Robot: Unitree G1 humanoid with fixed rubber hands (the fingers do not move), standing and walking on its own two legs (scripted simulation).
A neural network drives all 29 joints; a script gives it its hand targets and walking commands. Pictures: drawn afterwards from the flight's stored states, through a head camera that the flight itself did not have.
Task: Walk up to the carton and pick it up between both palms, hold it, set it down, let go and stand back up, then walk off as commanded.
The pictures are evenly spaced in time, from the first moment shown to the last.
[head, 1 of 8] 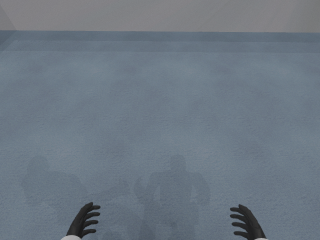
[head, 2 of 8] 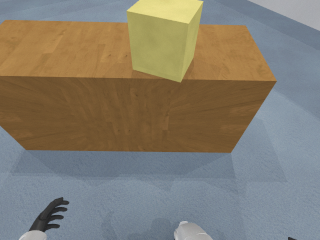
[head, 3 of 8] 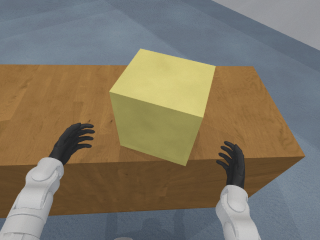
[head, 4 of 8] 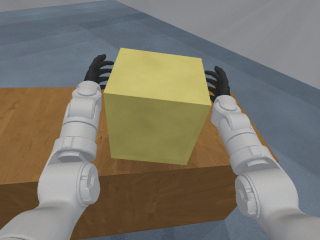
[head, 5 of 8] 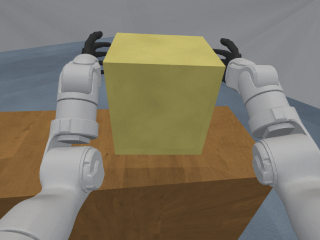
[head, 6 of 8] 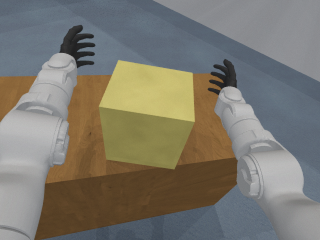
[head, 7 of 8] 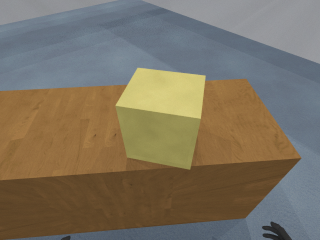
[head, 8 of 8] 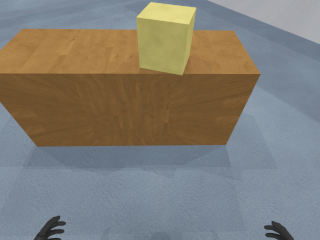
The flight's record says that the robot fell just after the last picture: no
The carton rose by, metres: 0.25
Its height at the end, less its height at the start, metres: +0.00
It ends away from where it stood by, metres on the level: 0.01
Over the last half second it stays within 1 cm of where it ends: yes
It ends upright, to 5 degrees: yes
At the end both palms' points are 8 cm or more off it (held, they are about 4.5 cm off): yes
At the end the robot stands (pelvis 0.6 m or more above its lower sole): yes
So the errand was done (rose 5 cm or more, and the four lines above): yes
